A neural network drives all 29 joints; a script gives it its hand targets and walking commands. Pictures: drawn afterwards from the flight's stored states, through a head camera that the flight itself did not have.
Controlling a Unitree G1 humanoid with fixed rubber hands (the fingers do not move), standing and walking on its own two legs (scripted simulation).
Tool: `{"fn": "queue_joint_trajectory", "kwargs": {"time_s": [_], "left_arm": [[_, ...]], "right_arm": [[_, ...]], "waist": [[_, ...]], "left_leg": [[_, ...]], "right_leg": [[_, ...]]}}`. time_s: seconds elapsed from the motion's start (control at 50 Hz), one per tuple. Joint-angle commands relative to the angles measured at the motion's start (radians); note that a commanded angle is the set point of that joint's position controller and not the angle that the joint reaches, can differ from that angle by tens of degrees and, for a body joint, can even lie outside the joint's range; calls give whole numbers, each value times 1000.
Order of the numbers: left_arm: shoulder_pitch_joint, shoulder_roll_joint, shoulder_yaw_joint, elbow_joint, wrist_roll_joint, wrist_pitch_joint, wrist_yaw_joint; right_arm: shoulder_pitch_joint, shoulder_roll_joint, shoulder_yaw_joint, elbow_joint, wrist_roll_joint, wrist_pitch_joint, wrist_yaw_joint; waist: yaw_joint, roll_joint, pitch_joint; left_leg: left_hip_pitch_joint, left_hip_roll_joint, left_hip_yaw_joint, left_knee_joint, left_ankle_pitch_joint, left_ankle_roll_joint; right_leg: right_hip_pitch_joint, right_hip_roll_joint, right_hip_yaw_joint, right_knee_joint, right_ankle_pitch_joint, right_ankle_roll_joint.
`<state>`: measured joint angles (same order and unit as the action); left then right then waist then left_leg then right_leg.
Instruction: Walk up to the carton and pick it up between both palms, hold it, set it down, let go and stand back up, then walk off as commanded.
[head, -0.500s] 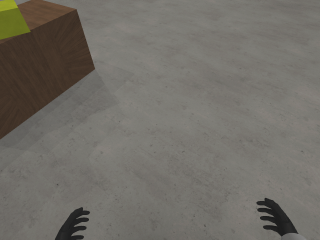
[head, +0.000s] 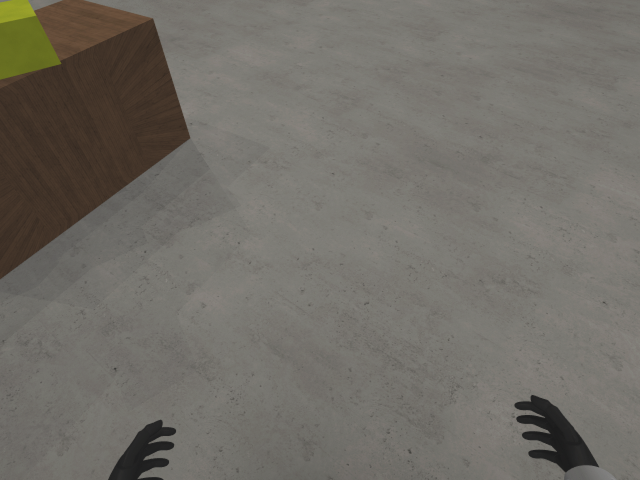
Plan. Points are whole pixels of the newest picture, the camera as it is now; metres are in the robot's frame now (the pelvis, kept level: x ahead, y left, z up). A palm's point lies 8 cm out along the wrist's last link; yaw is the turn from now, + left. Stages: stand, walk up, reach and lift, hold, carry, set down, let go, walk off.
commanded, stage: stand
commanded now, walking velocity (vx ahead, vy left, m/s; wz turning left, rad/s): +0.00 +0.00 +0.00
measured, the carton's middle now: (8, 38) +1.45 +1.06 -0.08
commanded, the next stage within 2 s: none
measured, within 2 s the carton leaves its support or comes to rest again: neither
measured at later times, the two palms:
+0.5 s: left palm out of the picture +0.13 +0.26 -0.08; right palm (580, 473) +0.14 -0.29 -0.06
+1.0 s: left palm out of the picture +0.10 +0.26 -0.08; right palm out of the picture +0.12 -0.30 -0.07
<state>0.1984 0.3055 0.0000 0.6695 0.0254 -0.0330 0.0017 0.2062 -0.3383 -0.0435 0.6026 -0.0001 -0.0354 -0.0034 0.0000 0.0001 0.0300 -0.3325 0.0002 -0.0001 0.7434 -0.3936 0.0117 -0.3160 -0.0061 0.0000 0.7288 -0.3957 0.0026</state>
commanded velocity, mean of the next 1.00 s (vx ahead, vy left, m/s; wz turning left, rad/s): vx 0.00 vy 0.00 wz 0.00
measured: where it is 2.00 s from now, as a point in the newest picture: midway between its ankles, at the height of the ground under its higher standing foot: outside the picture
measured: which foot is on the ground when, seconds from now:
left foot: down 0.00-1.00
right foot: down 0.00-1.00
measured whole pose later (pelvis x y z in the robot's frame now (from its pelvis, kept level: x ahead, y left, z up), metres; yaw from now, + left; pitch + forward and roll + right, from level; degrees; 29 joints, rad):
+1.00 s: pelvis -0.02 -0.01 +0.00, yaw +0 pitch -3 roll +1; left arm 0.20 0.31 0.00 0.75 0.03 -0.04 0.00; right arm 0.21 -0.34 -0.04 0.67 0.00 -0.03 0.00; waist 0.00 0.00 0.03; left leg -0.32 0.00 0.00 0.71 -0.35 0.00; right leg -0.32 -0.01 0.00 0.73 -0.37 -0.01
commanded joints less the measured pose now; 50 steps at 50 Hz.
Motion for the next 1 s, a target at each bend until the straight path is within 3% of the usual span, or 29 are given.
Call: {"fn": "queue_joint_trajectory", "kwargs": {"time_s": [0.0, 0.1, 0.12, 0.18, 0.4, 0.62, 0.74, 0.84, 0.94, 0.98], "left_arm": [[-63, 224, 90, -53, -6, -30, 9], [-63, 224, 90, -41, -9, -31, 8], [-66, 218, 88, -42, -8, -32, 8], [-69, 229, 89, -37, -5, -32, 9], [-74, 230, 86, -16, -5, -31, 9], [-74, 231, 83, 0, -3, -33, 9], [-76, 230, 82, 12, -8, -35, 7], [-87, 238, 82, 24, -4, -34, 5], [-88, 232, 81, 33, -4, -33, 6], [-91, 235, 81, 34, -3, -36, 5]], "right_arm": [[-44, -203, -59, -13, -32, -27, -7], [-33, -195, -55, -5, -29, -27, -8], [-44, -197, -56, -7, -31, -27, -9], [-43, -201, -57, -3, -30, -26, -9], [-45, -201, -54, 11, -28, -25, -9], [-52, -197, -53, 25, -30, -20, -4], [-56, -204, -50, 35, -28, -22, -6], [-55, -194, -48, 42, -24, -18, -6], [-57, -199, -45, 58, -26, -18, -3], [-58, -200, -46, 60, -27, -18, -2]], "waist": [[-2, -4, -58], [-6, -8, -70], [-3, 15, -55], [-3, -7, -66], [-4, -3, -49], [-7, -17, -32], [-3, 0, -27], [-14, -35, -17], [-5, -13, 13], [-5, -29, 9]], "left_leg": [[33, 93, -101, -143, 282, 77], [50, 96, -100, -139, 294, 75], [35, 96, -104, -142, 302, 79], [41, 99, -106, -148, 299, 78], [37, 95, -102, -158, 294, 74], [41, 92, -108, -173, 218, 72], [39, 91, -104, -180, 245, 73], [38, 86, -98, -186, 182, 68], [31, 86, -107, -212, 149, 68], [32, 81, -105, -212, 147, 65]], "right_leg": [[23, -68, 93, -121, 290, -84], [21, -73, 101, -118, 310, -85], [27, -71, 95, -121, 316, -85], [43, -74, 91, -120, 329, -85], [38, -74, 101, -137, 321, -83], [18, -80, 126, -171, 257, -89], [26, -80, 122, -176, 275, -85], [13, -83, 135, -209, 224, -83], [-10, -81, 145, -223, 166, -80], [-5, -84, 147, -232, 171, -81]]}}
